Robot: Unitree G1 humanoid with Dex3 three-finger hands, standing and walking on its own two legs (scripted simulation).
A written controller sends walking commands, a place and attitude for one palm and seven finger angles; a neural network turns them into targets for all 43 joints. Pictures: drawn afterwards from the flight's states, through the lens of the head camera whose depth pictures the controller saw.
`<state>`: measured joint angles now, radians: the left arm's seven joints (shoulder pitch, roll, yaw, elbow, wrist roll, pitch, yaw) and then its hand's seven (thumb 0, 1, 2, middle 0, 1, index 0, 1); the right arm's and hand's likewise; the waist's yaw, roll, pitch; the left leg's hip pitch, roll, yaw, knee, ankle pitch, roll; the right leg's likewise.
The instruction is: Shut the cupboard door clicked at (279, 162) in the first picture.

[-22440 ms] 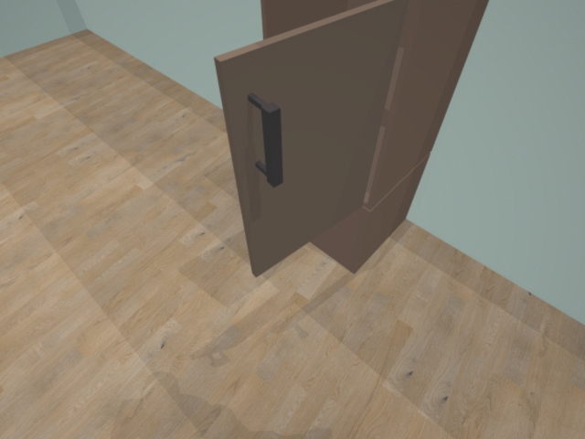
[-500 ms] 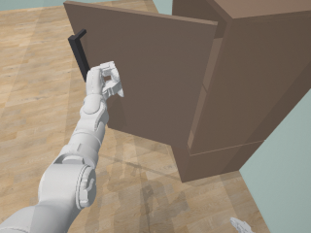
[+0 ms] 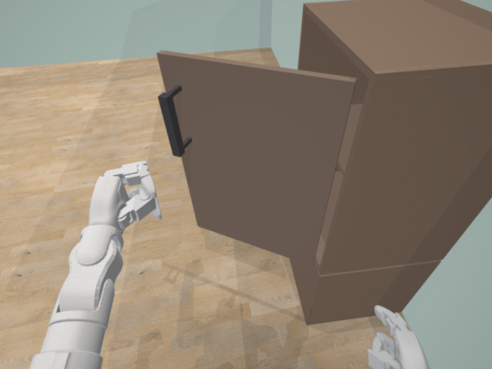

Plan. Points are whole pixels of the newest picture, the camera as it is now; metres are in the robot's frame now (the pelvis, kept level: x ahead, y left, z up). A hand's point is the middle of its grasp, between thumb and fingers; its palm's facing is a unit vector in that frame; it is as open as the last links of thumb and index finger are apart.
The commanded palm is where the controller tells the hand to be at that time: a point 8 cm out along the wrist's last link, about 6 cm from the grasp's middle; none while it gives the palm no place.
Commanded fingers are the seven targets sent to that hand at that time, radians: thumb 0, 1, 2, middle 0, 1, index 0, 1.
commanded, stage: draw the hand back to the body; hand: left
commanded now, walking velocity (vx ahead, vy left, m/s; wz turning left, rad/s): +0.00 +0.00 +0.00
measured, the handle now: (177, 122) +0.61 +0.20 +0.11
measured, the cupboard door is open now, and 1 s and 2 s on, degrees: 60 60 60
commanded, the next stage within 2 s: step back with the hand held close in 1.00 s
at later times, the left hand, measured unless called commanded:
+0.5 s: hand (67, 251) +0.23 +0.26 +0.15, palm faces +0.37 -0.86 -0.36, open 5.2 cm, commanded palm +0.18 +0.30 +0.17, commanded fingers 0.00 0.90 0.90 -0.34 -0.45 -0.34 -0.45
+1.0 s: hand (38, 264) +0.20 +0.27 +0.16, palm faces +0.46 -0.80 -0.38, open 7.4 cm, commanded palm +0.15 +0.31 +0.18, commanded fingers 0.00 0.90 0.90 -0.20 -0.30 -0.20 -0.30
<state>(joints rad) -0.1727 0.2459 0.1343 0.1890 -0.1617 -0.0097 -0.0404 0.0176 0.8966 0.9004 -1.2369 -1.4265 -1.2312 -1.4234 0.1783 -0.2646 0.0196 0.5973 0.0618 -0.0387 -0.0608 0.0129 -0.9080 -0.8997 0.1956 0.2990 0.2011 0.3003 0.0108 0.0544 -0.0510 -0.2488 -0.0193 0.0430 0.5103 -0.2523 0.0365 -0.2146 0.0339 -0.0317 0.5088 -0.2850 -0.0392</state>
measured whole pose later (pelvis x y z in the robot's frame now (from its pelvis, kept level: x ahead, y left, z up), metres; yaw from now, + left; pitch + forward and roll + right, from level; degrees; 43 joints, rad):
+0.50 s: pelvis +0.02 +0.01 +0.01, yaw +1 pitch -4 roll +0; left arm 0.35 0.33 0.26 -0.26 -0.09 -0.04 0.07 0.02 0.89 0.90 -0.61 -0.74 -0.60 -0.73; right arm 0.20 -0.22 0.04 0.63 0.02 0.02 -0.05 0.01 -0.90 -0.90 0.20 0.30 0.21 0.30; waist 0.05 0.09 0.01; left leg -0.10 -0.04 0.03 0.38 -0.21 0.05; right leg -0.05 0.02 -0.04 0.35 -0.24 -0.03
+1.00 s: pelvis +0.02 +0.01 +0.01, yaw +1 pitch -4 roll +0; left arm 0.46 0.34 0.32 -0.37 -0.09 -0.05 0.10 0.02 0.89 0.90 -0.22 -0.31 -0.21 -0.30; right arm 0.18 -0.22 0.03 0.62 0.02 -0.05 -0.07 0.01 -0.90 -0.90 0.20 0.30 0.20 0.30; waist 0.07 0.07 0.00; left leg -0.10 -0.03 0.02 0.40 -0.23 0.04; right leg -0.04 0.02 -0.05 0.36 -0.25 -0.03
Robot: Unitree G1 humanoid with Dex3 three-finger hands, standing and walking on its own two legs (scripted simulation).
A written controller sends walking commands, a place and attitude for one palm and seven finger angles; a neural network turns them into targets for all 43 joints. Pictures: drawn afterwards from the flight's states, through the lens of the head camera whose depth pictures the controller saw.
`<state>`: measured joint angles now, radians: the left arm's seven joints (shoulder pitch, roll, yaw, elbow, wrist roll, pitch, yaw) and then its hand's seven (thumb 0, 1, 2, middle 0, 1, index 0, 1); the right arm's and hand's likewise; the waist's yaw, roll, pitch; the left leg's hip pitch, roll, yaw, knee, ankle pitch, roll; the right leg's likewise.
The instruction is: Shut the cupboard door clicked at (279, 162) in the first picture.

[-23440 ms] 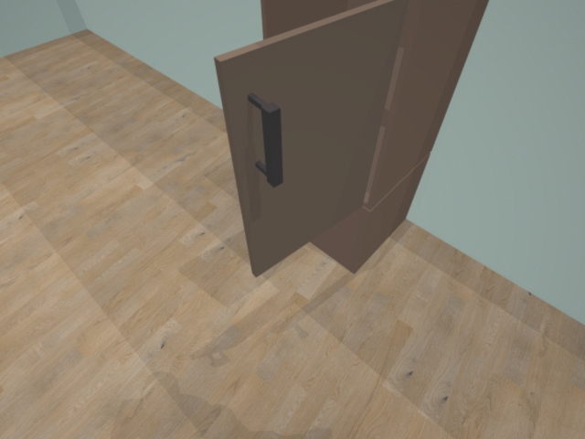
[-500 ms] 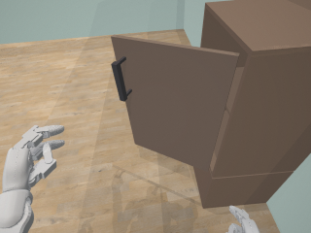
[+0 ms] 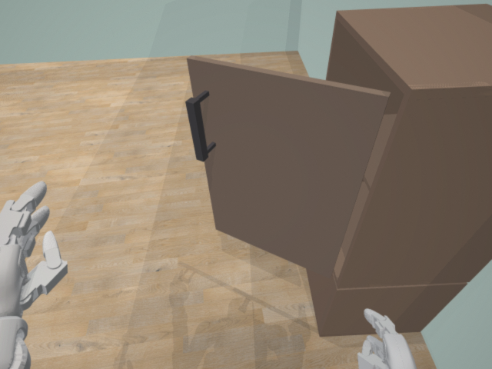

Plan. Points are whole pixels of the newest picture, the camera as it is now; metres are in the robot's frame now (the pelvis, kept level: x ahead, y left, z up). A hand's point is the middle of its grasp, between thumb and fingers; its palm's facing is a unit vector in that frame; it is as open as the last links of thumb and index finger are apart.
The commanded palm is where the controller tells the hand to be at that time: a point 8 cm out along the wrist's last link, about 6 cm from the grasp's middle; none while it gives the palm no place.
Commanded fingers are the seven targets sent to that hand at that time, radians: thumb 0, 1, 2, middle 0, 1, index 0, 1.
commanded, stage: step back with the hand held close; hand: left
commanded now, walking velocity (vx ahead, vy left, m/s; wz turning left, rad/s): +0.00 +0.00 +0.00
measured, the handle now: (203, 126) +0.60 +0.18 +0.10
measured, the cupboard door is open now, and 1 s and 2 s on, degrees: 60 60 60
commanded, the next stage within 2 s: stop stepping back and stand still in 1.52 s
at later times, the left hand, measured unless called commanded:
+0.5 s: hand (50, 268) +0.19 +0.28 +0.15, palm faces +0.34 -0.79 -0.51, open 7.4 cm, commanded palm +0.13 +0.32 +0.17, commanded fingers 0.00 0.90 0.90 -0.20 -0.30 -0.20 -0.30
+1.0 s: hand out of the picture +0.09 +0.31 +0.15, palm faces +0.49 -0.73 -0.48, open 7.5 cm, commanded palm +0.02 +0.34 +0.17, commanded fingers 0.00 0.90 0.90 -0.20 -0.30 -0.20 -0.30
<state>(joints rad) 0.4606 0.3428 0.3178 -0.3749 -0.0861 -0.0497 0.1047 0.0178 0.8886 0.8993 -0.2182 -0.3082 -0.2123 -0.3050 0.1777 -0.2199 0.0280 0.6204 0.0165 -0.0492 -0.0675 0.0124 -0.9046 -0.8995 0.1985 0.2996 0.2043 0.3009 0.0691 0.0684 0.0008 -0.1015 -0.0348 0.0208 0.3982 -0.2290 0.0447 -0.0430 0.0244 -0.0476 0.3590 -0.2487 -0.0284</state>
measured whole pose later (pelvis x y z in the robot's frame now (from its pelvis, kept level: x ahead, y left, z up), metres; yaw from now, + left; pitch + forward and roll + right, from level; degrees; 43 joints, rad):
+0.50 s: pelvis -0.02 +0.02 -0.01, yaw -1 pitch +2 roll -1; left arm 0.57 0.44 0.39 -0.45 -0.09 -0.11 0.11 0.02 0.89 0.90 -0.22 -0.30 -0.21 -0.30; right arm 0.17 -0.26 -0.03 0.55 0.03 0.08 -0.09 0.01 -0.91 -0.90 0.20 0.30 0.20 0.30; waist 0.01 0.05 -0.01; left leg -0.28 -0.05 0.05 0.48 -0.23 0.07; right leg -0.24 0.01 -0.02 0.47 -0.25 0.00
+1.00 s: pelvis -0.10 +0.03 -0.02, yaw +3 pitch +0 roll -3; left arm 0.50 0.42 0.46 -0.49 -0.02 -0.23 0.13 0.02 0.89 0.90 -0.21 -0.30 -0.21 -0.30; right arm 0.23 -0.23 -0.01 0.57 0.01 -0.02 -0.08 0.01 -0.90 -0.90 0.20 0.30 0.21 0.30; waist 0.01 0.02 0.02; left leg -0.46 -0.04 0.03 0.63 -0.18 0.10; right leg -0.36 0.05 0.02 0.61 -0.25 0.01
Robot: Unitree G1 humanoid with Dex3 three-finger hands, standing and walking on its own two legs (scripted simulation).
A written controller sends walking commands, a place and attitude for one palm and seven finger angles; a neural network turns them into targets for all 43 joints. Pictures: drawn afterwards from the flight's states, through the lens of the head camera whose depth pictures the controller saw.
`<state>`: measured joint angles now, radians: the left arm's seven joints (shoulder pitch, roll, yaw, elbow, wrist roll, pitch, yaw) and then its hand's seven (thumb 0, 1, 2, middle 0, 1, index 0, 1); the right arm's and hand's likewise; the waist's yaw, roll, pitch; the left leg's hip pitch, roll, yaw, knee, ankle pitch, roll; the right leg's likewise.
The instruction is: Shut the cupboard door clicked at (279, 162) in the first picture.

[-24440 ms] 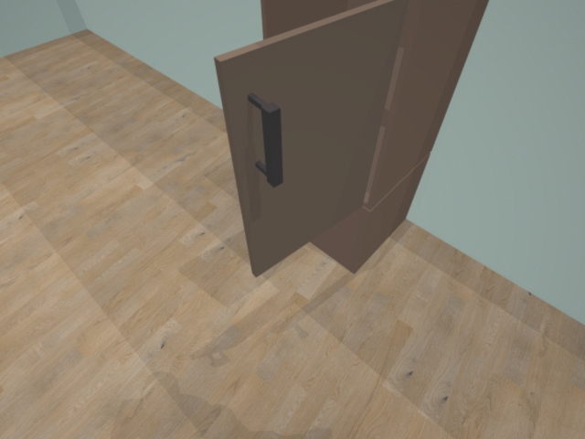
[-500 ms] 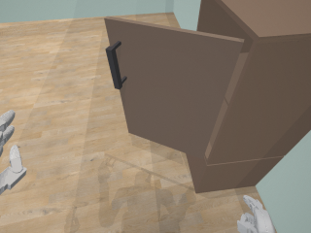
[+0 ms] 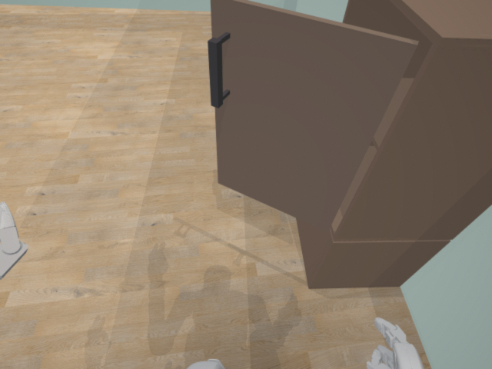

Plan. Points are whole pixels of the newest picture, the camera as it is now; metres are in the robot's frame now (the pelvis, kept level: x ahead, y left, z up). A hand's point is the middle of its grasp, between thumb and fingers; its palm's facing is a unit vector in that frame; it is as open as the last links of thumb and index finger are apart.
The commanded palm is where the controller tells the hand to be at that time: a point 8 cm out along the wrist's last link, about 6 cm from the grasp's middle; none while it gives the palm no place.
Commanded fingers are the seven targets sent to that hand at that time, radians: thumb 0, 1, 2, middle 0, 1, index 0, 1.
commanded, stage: step back with the hand held close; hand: left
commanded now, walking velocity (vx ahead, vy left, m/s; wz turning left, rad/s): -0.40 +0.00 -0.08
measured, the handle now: (221, 71) +0.70 +0.12 +0.12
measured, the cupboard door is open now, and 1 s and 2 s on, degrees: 60 60 60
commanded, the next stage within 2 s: stop stepping back and stand still in 0.52 s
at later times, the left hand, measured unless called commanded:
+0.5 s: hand out of the picture +0.11 +0.30 +0.19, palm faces +0.48 -0.76 -0.44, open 7.4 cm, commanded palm +0.06 +0.31 +0.19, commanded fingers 0.00 0.90 0.90 -0.20 -0.30 -0.20 -0.30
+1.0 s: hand out of the picture +0.03 +0.32 +0.19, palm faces +0.42 -0.87 -0.25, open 7.5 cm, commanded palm -0.01 +0.34 +0.19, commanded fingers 0.00 0.90 0.90 -0.20 -0.30 -0.20 -0.30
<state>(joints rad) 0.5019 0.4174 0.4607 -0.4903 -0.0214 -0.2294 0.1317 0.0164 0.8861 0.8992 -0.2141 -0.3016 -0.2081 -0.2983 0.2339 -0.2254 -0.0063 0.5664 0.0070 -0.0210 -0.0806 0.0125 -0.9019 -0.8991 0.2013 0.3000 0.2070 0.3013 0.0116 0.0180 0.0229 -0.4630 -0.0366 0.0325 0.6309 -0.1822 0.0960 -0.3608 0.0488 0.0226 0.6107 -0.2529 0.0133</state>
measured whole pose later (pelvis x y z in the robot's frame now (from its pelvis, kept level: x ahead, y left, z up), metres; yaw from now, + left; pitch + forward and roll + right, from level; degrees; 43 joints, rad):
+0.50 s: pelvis -0.08 +0.01 +0.00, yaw +0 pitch +5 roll -6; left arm 0.55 0.47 0.52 -0.55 -0.08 -0.27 0.14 0.01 0.89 0.90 -0.21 -0.30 -0.21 -0.30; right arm 0.20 -0.18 -0.02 0.63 0.00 -0.10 -0.05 0.01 -0.90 -0.90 0.20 0.30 0.21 0.30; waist 0.02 0.02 -0.07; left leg -0.59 0.06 0.10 0.43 0.05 0.08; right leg -0.18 0.09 -0.03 0.70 -0.53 -0.01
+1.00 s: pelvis -0.20 +0.07 -0.01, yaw -9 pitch -2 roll -5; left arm 0.42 0.43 0.46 -0.54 -0.06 -0.20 0.17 0.01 0.88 0.90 -0.21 -0.30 -0.21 -0.30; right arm 0.33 -0.26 -0.04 0.69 0.01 -0.09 -0.08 0.01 -0.90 -0.90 0.20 0.30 0.20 0.30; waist 0.03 -0.06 -0.07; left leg -0.45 0.03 -0.02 0.81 -0.37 0.03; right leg -0.24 -0.09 -0.06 0.72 -0.48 -0.02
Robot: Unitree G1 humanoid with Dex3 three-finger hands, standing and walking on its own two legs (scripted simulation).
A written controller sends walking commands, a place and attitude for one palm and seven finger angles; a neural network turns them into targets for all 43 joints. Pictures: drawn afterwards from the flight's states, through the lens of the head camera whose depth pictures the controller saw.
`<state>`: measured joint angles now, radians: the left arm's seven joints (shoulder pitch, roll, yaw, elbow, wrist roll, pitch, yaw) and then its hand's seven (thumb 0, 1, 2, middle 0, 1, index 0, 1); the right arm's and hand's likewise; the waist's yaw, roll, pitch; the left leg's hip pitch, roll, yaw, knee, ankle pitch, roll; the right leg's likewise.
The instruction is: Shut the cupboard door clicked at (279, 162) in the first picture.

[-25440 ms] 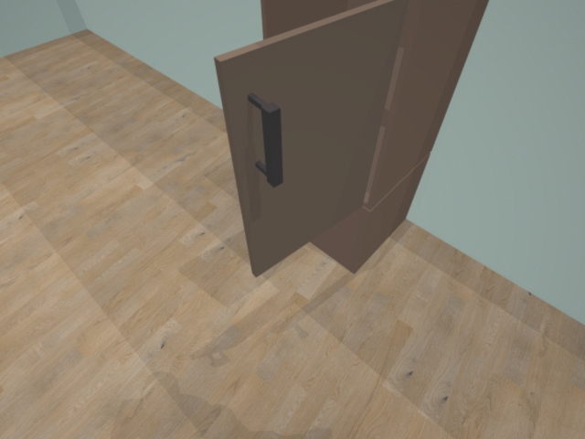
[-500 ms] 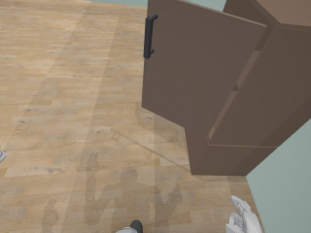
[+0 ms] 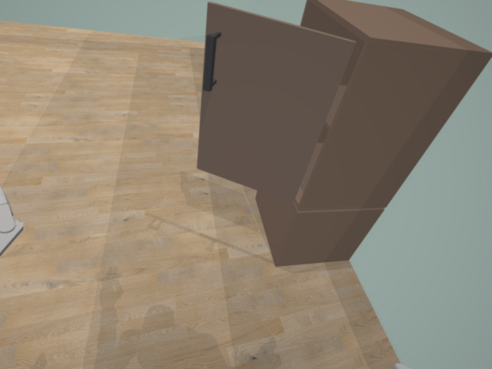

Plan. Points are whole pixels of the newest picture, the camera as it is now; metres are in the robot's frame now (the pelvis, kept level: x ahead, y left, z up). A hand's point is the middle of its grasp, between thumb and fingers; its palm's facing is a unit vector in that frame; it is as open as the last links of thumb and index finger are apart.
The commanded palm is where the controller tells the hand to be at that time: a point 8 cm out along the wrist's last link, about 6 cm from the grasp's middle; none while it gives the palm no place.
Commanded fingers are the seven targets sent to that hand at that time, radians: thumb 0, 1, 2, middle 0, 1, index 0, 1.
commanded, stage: stop stepping back and stand still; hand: left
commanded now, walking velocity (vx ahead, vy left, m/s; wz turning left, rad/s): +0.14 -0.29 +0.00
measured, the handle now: (212, 62) +0.88 +0.19 +0.14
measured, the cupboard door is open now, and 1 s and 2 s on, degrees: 60 60 60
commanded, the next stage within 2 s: let the arm hang, fingers relaxed in 1.28 s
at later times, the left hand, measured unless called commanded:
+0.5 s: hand out of the picture +0.10 +0.30 +0.19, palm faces +0.60 -0.72 -0.35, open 7.4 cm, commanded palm +0.06 +0.30 +0.21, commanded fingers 0.00 0.90 0.90 -0.20 -0.30 -0.20 -0.30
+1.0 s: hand out of the picture +0.16 +0.32 +0.16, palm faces +0.43 -0.76 -0.49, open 7.4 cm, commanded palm +0.11 +0.35 +0.21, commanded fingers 0.00 0.90 0.90 -0.20 -0.30 -0.20 -0.30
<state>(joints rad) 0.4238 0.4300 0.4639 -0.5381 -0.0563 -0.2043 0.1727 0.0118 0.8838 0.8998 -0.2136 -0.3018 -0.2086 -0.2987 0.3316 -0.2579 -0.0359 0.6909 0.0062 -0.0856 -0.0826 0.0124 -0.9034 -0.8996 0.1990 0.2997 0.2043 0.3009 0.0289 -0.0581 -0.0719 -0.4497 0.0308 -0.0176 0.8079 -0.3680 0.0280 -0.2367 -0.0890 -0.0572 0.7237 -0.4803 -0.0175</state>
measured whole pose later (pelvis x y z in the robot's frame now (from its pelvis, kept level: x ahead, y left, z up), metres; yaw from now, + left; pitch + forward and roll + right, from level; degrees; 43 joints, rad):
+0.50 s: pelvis -0.08 +0.00 +0.04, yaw +0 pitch +0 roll +2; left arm 0.46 0.34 0.43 -0.29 -0.05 -0.13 0.18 0.01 0.89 0.90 -0.21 -0.30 -0.21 -0.30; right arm 0.29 -0.24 -0.01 0.70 -0.01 -0.03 -0.09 0.01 -0.90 -0.90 0.20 0.30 0.21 0.30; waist 0.04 -0.01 -0.12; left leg -0.57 0.07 0.03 1.01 -0.27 -0.01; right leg -0.16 0.00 -0.13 0.45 -0.29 -0.07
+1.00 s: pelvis -0.02 +0.04 +0.02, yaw +1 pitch +1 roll +0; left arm 0.60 0.39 0.39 -0.45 -0.04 -0.17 0.17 0.01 0.89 0.90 -0.21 -0.30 -0.21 -0.30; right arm 0.24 -0.20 0.01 0.65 0.01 -0.05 -0.06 0.01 -0.90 -0.90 0.20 0.30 0.21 0.30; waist 0.01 0.01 0.01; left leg -0.29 0.03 0.05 0.58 -0.27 0.00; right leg -0.20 -0.02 -0.07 0.55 -0.37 -0.01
